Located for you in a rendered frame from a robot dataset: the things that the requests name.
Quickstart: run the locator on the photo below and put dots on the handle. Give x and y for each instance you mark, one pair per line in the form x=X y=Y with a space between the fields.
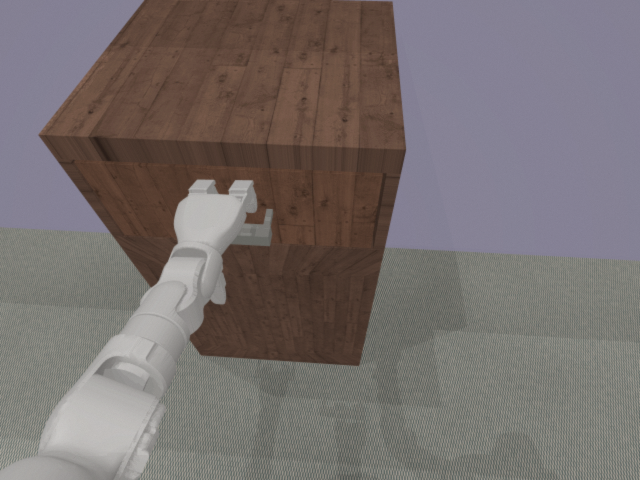
x=256 y=234

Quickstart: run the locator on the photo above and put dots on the drawer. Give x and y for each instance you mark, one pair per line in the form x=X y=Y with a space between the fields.
x=310 y=207

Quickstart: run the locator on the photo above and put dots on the left robot forearm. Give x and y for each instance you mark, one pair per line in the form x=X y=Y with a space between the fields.
x=145 y=353

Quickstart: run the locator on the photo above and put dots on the cabinet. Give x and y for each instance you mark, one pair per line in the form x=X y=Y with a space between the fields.
x=284 y=84

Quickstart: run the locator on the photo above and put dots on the left robot upper arm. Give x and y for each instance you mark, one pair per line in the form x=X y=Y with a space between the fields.
x=107 y=433

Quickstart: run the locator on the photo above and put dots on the robot left hand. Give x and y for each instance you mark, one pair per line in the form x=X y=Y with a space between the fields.
x=214 y=219

